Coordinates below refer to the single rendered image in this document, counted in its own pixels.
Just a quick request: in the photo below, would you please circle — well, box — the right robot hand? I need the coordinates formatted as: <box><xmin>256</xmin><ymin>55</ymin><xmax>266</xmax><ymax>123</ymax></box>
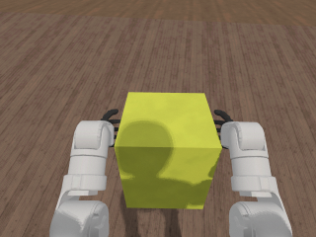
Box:
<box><xmin>213</xmin><ymin>110</ymin><xmax>234</xmax><ymax>149</ymax></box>

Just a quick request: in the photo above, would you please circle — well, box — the left robot forearm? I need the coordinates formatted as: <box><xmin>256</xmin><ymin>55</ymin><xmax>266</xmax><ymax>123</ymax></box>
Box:
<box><xmin>49</xmin><ymin>120</ymin><xmax>115</xmax><ymax>237</ymax></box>

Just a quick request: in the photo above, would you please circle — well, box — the left robot hand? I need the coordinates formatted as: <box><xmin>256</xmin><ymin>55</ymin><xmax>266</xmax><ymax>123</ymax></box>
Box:
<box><xmin>100</xmin><ymin>109</ymin><xmax>121</xmax><ymax>147</ymax></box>

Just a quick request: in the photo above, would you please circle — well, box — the robot right upper arm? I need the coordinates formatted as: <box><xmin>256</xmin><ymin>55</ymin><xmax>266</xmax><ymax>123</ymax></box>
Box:
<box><xmin>229</xmin><ymin>201</ymin><xmax>292</xmax><ymax>237</ymax></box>

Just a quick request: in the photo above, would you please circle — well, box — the robot left upper arm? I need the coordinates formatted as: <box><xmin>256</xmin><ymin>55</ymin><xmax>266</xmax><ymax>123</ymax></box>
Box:
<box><xmin>50</xmin><ymin>200</ymin><xmax>110</xmax><ymax>237</ymax></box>

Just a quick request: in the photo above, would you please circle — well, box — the carton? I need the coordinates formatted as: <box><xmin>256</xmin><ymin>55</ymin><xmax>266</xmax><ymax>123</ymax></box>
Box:
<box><xmin>114</xmin><ymin>92</ymin><xmax>222</xmax><ymax>209</ymax></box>

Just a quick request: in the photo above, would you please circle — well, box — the right robot forearm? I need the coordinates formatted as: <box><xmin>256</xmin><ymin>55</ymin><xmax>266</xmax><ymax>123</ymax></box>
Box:
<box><xmin>220</xmin><ymin>121</ymin><xmax>292</xmax><ymax>237</ymax></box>

